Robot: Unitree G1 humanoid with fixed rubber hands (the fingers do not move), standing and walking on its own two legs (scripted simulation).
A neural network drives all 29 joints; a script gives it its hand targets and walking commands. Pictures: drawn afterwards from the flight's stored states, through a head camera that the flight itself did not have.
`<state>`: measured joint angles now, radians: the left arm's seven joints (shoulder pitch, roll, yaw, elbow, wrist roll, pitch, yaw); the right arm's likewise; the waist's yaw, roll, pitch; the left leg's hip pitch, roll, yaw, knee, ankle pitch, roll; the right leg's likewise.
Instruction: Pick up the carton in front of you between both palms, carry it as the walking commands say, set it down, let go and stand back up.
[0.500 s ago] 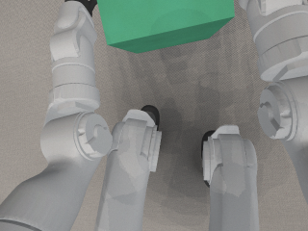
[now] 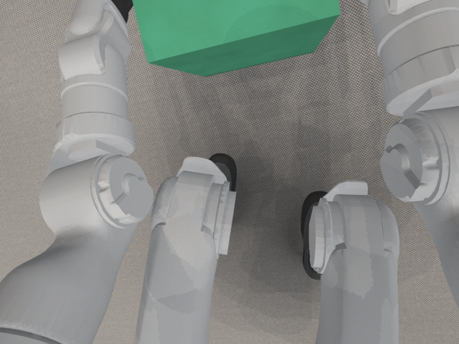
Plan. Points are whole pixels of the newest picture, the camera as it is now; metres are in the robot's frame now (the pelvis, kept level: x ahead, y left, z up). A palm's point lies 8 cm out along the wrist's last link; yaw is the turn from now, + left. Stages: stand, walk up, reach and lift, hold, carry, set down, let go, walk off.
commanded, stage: set down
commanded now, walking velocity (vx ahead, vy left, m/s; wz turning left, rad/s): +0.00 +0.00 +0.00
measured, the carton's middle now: out of the picture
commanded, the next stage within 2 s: let go in 1.68 s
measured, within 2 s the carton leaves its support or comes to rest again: neither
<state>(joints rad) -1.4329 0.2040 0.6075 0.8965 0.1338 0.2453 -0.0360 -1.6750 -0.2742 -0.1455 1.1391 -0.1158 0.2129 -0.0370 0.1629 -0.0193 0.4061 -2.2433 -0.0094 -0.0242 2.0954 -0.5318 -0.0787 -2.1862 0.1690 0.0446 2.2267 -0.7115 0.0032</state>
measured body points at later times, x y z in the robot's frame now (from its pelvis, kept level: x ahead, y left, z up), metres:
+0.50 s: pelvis -0.01 +0.01 -0.01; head +0.39 +0.01 +0.19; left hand +0.51 +0.27 -0.21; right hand +0.60 -0.09 -0.22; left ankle +0.13 +0.14 -0.35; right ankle +0.07 -0.10 -0.35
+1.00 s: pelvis -0.01 +0.01 +0.04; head +0.35 +0.04 +0.30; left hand +0.53 +0.29 -0.07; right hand +0.64 -0.08 -0.07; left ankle +0.13 +0.14 -0.35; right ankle +0.07 -0.09 -0.35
